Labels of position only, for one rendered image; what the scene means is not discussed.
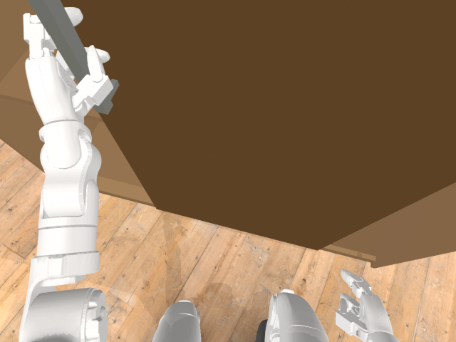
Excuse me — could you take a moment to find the robot left thigh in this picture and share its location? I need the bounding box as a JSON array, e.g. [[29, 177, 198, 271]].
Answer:
[[152, 302, 201, 342]]

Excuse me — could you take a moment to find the wardrobe door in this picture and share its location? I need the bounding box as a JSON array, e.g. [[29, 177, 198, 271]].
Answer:
[[61, 0, 456, 251], [331, 182, 456, 256]]

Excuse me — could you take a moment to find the robot thigh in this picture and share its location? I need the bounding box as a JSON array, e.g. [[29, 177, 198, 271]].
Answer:
[[268, 292, 329, 342], [152, 302, 201, 342]]

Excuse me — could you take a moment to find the left robot forearm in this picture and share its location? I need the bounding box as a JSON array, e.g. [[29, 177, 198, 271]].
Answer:
[[19, 120, 101, 342]]

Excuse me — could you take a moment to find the handle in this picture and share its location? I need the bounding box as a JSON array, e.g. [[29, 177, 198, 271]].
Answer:
[[28, 0, 119, 115]]

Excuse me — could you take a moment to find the left robot hand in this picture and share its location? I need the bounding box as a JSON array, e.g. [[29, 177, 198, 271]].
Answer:
[[23, 7, 113, 125]]

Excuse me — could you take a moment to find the robot left upper arm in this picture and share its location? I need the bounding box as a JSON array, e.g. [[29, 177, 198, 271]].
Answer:
[[22, 287, 108, 342]]

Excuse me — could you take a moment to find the right robot hand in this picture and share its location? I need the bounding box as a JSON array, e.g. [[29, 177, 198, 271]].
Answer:
[[336, 269, 393, 342]]

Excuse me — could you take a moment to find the robot right thigh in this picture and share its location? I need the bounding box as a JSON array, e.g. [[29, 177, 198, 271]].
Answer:
[[268, 292, 329, 342]]

